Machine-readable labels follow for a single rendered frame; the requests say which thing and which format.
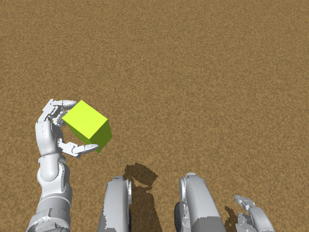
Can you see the left robot arm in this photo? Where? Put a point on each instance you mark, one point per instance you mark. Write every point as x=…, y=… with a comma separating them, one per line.
x=53, y=211

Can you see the left robot hand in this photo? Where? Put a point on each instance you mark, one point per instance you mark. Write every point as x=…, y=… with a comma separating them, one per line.
x=49, y=136

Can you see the right robot hand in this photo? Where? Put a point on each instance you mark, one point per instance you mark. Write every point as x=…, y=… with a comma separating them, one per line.
x=256, y=221

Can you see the carton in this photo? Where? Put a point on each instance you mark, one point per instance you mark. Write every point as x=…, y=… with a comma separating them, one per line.
x=88, y=125

